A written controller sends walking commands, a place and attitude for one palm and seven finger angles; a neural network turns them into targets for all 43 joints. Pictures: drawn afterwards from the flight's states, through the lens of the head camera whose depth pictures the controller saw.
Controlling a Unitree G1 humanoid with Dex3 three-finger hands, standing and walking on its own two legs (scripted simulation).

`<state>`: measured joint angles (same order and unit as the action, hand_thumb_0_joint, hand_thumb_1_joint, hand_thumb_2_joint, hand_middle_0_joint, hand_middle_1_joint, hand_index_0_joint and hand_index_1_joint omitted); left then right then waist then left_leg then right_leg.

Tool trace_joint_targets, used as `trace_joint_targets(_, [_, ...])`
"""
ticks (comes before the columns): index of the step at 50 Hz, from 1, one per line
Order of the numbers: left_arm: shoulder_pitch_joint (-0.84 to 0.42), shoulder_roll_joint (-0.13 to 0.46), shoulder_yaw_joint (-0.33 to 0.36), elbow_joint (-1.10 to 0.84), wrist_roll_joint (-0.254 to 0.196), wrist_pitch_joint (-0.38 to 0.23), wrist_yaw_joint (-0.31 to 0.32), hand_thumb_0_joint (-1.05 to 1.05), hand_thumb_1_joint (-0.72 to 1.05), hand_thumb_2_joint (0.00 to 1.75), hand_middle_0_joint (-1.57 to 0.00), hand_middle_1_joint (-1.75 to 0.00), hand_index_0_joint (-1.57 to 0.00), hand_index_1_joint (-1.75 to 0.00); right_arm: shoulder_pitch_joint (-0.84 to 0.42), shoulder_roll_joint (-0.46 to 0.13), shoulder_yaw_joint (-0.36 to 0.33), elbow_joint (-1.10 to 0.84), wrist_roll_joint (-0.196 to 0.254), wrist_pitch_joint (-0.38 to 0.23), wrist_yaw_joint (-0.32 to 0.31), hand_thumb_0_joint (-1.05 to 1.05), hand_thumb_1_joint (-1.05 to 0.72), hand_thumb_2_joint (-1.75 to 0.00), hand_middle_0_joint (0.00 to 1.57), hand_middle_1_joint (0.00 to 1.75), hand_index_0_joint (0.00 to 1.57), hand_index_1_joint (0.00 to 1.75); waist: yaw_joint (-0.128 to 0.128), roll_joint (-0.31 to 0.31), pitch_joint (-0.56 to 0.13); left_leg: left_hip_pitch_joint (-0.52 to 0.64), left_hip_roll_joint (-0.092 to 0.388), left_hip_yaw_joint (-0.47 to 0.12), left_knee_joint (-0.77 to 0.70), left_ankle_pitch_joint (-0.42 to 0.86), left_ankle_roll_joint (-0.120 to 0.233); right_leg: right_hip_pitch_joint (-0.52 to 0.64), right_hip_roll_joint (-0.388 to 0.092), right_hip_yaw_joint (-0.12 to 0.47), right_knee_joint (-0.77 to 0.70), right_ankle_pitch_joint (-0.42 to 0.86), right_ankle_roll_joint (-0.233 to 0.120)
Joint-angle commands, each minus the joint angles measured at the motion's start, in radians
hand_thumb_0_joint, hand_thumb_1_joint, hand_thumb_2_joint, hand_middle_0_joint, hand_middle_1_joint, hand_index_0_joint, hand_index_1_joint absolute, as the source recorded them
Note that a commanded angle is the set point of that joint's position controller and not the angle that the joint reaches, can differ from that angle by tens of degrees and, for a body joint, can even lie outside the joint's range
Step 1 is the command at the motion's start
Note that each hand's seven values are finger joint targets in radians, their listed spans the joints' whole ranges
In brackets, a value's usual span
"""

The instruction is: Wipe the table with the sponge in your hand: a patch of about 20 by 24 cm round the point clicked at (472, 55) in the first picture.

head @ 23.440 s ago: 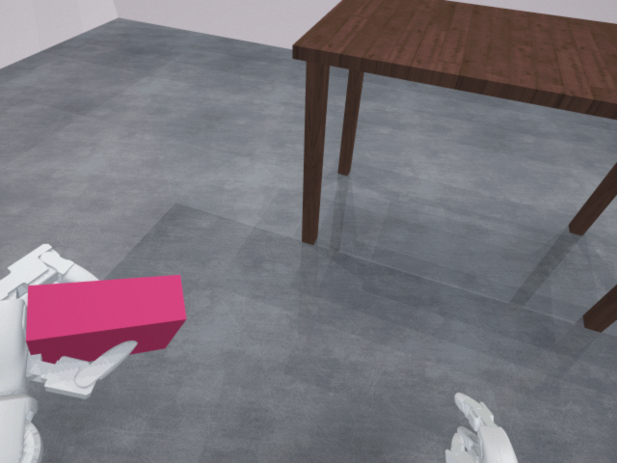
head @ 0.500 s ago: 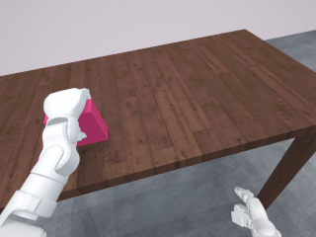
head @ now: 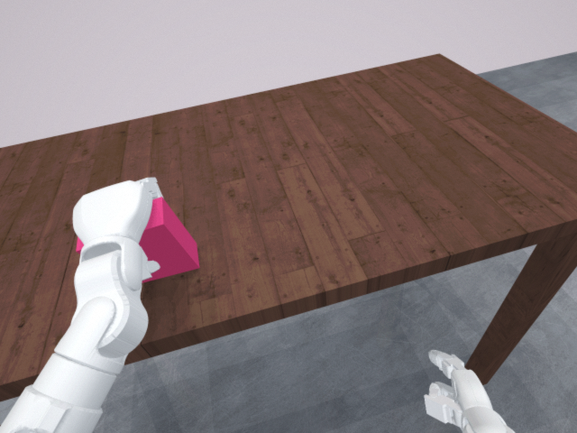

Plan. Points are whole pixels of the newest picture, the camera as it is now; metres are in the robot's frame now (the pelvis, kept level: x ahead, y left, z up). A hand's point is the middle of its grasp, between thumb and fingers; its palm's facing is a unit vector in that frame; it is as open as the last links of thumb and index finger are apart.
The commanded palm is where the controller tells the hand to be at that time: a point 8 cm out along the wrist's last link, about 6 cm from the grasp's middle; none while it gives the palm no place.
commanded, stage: wipe back along the middle lane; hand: left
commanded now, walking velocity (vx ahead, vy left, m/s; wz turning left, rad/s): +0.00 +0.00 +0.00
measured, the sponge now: (151, 253) +0.31 +0.25 +0.11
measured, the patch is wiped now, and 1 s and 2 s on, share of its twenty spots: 0.65 0.75 0.85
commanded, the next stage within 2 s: slide across to the third lane in 0.38 s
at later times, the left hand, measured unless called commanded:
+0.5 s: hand (133, 259) +0.26 +0.23 +0.16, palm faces +0.28 -0.15 -0.95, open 9.3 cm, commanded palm +0.21 +0.22 +0.19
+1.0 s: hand (177, 247) +0.27 +0.18 +0.17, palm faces +0.23 -0.19 -0.95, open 9.3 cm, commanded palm +0.23 +0.17 +0.22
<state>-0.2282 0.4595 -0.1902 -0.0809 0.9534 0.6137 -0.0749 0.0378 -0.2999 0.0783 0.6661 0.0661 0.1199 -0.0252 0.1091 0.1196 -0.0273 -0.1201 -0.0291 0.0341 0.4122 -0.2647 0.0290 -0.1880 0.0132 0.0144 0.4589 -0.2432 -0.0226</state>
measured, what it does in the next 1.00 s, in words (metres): stands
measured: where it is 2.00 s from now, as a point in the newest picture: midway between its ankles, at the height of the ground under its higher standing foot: outside the picture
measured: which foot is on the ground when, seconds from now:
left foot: down 0.00-1.00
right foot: down 0.00-1.00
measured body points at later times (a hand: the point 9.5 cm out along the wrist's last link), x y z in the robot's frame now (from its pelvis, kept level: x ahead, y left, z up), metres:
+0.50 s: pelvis +0.00 +0.00 +0.00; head -0.02 -0.05 +0.44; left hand +0.24 +0.24 +0.21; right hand +0.26 -0.18 -0.08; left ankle -0.03 +0.10 -0.74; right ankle +0.00 -0.11 -0.74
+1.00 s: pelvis -0.01 -0.01 +0.00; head -0.04 -0.07 +0.44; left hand +0.26 +0.18 +0.22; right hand +0.25 -0.18 -0.07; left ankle -0.03 +0.10 -0.74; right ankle +0.00 -0.11 -0.74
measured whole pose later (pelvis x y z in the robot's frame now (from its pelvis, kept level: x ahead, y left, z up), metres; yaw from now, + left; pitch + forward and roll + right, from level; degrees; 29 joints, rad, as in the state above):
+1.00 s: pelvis -0.01 -0.01 +0.00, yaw +0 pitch -4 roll +1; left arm -0.20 0.38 -0.34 -0.29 0.92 0.70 -0.06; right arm -0.04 -0.25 0.10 0.64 0.06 0.17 0.01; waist 0.15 0.12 -0.02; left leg -0.08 -0.01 0.04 0.41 -0.25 0.01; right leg -0.16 0.03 0.02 0.47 -0.23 -0.04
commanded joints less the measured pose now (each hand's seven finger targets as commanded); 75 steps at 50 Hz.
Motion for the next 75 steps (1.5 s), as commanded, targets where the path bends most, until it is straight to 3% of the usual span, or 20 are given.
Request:
trace_joint_targets(1, [-0.051,0.049,0.013,-0.115,-0.048,0.013,-0.033,0.0,0.1,1.3,-1.2,-1.6,-1.2,-1.6,-0.245,-0.076,-0.033,-0.196,-0.002,-0.061,0.005,0.0,-0.9,-0.9,0.2,0.3,0.2,0.3,0.014,-0.173,-0.14,-0.056,-0.008,-0.017,-0.046,0.282,0.002,0.162,0.029,0.01,-0.03,0.26,-0.033])
trace_joint_targets(13, [0.067,0.07,0.066,-0.338,-0.047,0.03,0.023,0.0,0.1,1.3,-1.2,-1.6,-1.2,-1.6,-0.288,-0.063,-0.028,-0.229,-0.009,-0.035,0.02,0.0,-0.9,-0.9,0.2,0.3,0.2,0.3,0.03,-0.144,-0.167,-0.035,0.0,-0.023,-0.026,0.303,-0.001,0.17,0.043,0.061,-0.017,0.282,-0.044])
trace_joint_targets(15, [0.117,-0.02,-0.011,-0.304,-0.061,0.036,0.025,0.0,0.1,1.3,-1.2,-1.6,-1.2,-1.6,-0.271,-0.052,-0.023,-0.223,-0.006,-0.029,0.025,0.0,-0.9,-0.9,0.2,0.3,0.2,0.3,0.012,-0.164,-0.115,-0.046,0.001,-0.017,-0.027,0.32,0.0,0.158,0.037,0.031,-0.018,0.292,-0.038])
trace_joint_targets(18, [0.105,0.081,0.082,-0.385,-0.056,0.04,0.042,0.0,0.1,1.3,-1.2,-1.6,-1.2,-1.6,-0.298,-0.062,-0.025,-0.233,-0.01,-0.019,0.021,0.0,-0.9,-0.9,0.2,0.3,0.2,0.3,0.03,-0.136,-0.143,-0.039,0.003,-0.024,-0.026,0.289,-0.001,0.167,0.044,0.072,-0.02,0.274,-0.045])
trace_joint_targets(20, [0.125,0.012,0.023,-0.318,-0.065,0.05,0.047,0.0,0.1,1.3,-1.2,-1.6,-1.2,-1.6,-0.276,-0.052,-0.019,-0.22,-0.008,-0.015,0.019,0.0,-0.9,-0.9,0.2,0.3,0.2,0.3,0.011,-0.161,-0.087,-0.054,0.005,-0.018,-0.03,0.287,0.0,0.144,0.039,0.045,-0.027,0.255,-0.04])
trace_joint_targets(23, [0.13,0.052,0.059,-0.413,-0.06,0.052,0.054,0.0,0.1,1.3,-1.2,-1.6,-1.2,-1.6,-0.303,-0.059,-0.023,-0.241,-0.008,-0.01,0.019,0.0,-0.9,-0.9,0.2,0.3,0.2,0.3,0.03,-0.126,-0.135,-0.04,0.006,-0.025,-0.033,0.268,0.001,0.162,0.045,0.069,-0.025,0.236,-0.046])
trace_joint_targets(38, [-0.167,0.028,-0.043,-0.409,-0.029,0.065,0.034,0.0,0.1,1.3,-1.2,-1.6,-1.2,-1.6,-0.337,-0.047,-0.017,-0.229,-0.003,-0.025,0.018,0.0,-0.9,-0.9,0.2,0.3,0.2,0.3,0.018,-0.127,-0.175,-0.017,0.004,-0.028,-0.051,0.239,0.011,0.169,0.041,0.063,-0.044,0.178,-0.047])
trace_joint_targets(40, [-0.168,-0.033,-0.103,-0.357,-0.027,0.062,0.031,0.0,0.1,1.3,-1.2,-1.6,-1.2,-1.6,-0.32,-0.04,-0.017,-0.213,-0.007,-0.024,0.024,0.0,-0.9,-0.9,0.2,0.3,0.2,0.3,0.012,-0.142,-0.163,-0.017,-0.001,-0.02,-0.05,0.27,0.01,0.169,0.038,0.042,-0.043,0.203,-0.047])
trace_joint_targets(48, [-0.301,0.053,-0.03,-0.409,-0.016,0.065,0.043,0.0,0.1,1.3,-1.2,-1.6,-1.2,-1.6,-0.351,-0.032,-0.01,-0.232,-0.006,-0.005,0.034,0.0,-0.9,-0.9,0.2,0.3,0.2,0.3,0.029,-0.128,-0.187,-0.016,0.001,-0.018,-0.062,0.228,0.007,0.176,0.041,0.083,-0.058,0.147,-0.051])
trace_joint_targets(50, [-0.334,-0.029,-0.11,-0.33,-0.023,0.065,0.044,0.0,0.1,1.3,-1.2,-1.6,-1.2,-1.6,-0.333,-0.024,-0.008,-0.211,-0.007,-0.006,0.037,0.0,-0.9,-0.9,0.2,0.3,0.2,0.3,0.01,-0.146,-0.152,-0.02,-0.003,-0.008,-0.059,0.23,0.007,0.154,0.036,0.065,-0.071,0.138,-0.047])
trace_joint_targets(53, [-0.378,0.061,-0.031,-0.394,-0.018,0.061,0.054,0.0,0.1,1.3,-1.2,-1.6,-1.2,-1.6,-0.351,-0.028,-0.01,-0.23,-0.006,-0.002,0.037,0.0,-0.9,-0.9,0.2,0.3,0.2,0.3,0.028,-0.114,-0.209,-0.011,-0.001,-0.012,-0.065,0.216,0.007,0.186,0.041,0.095,-0.066,0.123,-0.054])
trace_joint_targets(55, [-0.374,-0.032,-0.112,-0.32,-0.025,0.062,0.054,0.0,0.1,1.3,-1.2,-1.6,-1.2,-1.6,-0.332,-0.021,-0.011,-0.21,-0.007,-0.001,0.04,0.0,-0.9,-0.9,0.2,0.3,0.2,0.3,0.011,-0.127,-0.174,-0.013,-0.004,-0.003,-0.061,0.232,0.004,0.165,0.035,0.073,-0.075,0.133,-0.051])
trace_joint_targets(58, [-0.432,0.036,-0.059,-0.343,-0.022,0.06,0.061,0.0,0.1,1.3,-1.2,-1.6,-1.2,-1.6,-0.342,-0.028,-0.009,-0.222,-0.008,0.002,0.038,0.0,-0.9,-0.9,0.2,0.3,0.2,0.3,0.022,-0.12,-0.195,-0.015,-0.004,-0.005,-0.073,0.194,0.004,0.176,0.039,0.094,-0.084,0.089,-0.052])
trace_joint_targets(60, [-0.431,-0.02,-0.103,-0.243,-0.021,0.061,0.066,0.0,0.1,1.3,-1.2,-1.6,-1.2,-1.6,-0.322,-0.023,-0.01,-0.198,-0.011,0.003,0.037,0.0,-0.9,-0.9,0.2,0.3,0.2,0.3,0.006,-0.158,-0.155,-0.025,-0.006,0.005,-0.067,0.196,0.003,0.154,0.033,0.083,-0.099,0.081,-0.048])
trace_joint_targets(63, [-0.442,0.099,0.007,-0.263,-0.021,0.059,0.075,0.0,0.1,1.3,-1.2,-1.6,-1.2,-1.6,-0.331,-0.035,-0.015,-0.205,-0.012,0.007,0.033,0.0,-0.9,-0.9,0.2,0.3,0.2,0.3,0.026,-0.143,-0.207,-0.027,-0.009,0.003,-0.069,0.182,0.003,0.191,0.033,0.116,-0.099,0.068,-0.051])
trace_joint_targets(65, [-0.409,0.03,-0.04,-0.18,-0.02,0.065,0.074,0.0,0.1,1.3,-1.2,-1.6,-1.2,-1.6,-0.318,-0.028,-0.015,-0.191,-0.013,0.01,0.032,0.0,-0.9,-0.9,0.2,0.3,0.2,0.3,0.012,-0.167,-0.172,-0.041,-0.013,0.012,-0.061,0.203,0.001,0.177,0.029,0.105,-0.099,0.1,-0.047])
trace_joint_targets(68, [-0.396,0.114,0.036,-0.217,-0.029,0.064,0.074,0.0,0.1,1.3,-1.2,-1.6,-1.2,-1.6,-0.326,-0.042,-0.02,-0.205,-0.014,0.012,0.028,0.0,-0.9,-0.9,0.2,0.3,0.2,0.3,0.027,-0.156,-0.208,-0.037,-0.014,0.011,-0.059,0.188,0.002,0.199,0.028,0.124,-0.098,0.083,-0.046])
trace_joint_targets(70, [-0.414,0.033,-0.033,-0.149,-0.024,0.07,0.072,0.0,0.1,1.3,-1.2,-1.6,-1.2,-1.6,-0.309,-0.034,-0.021,-0.191,-0.013,0.006,0.026,0.0,-0.9,-0.9,0.2,0.3,0.2,0.3,0.005,-0.164,-0.172,-0.046,-0.017,0.015,-0.056,0.199,0.004,0.177,0.025,0.106,-0.102,0.098,-0.044])
trace_joint_targets(73, [-0.417,0.114,0.03,-0.17,-0.021,0.072,0.068,0.0,0.1,1.3,-1.2,-1.6,-1.2,-1.6,-0.316,-0.05,-0.026,-0.195,-0.014,0.002,0.018,0.0,-0.9,-0.9,0.2,0.3,0.2,0.3,0.016,-0.156,-0.203,-0.031,-0.02,0.012,-0.053,0.187,0.003,0.185,0.026,0.127,-0.107,0.082,-0.044])
trace_joint_targets(75, [-0.438,0.053,-0.027,-0.088,-0.013,0.075,0.066,0.0,0.1,1.3,-1.2,-1.6,-1.2,-1.6,-0.298,-0.044,-0.028,-0.178,-0.012,-0.006,0.015,0.0,-0.9,-0.9,0.2,0.3,0.2,0.3,-0.003,-0.176,-0.169,-0.044,-0.022,0.015,-0.05,0.192,0.006,0.166,0.022,0.113,-0.111,0.087,-0.04])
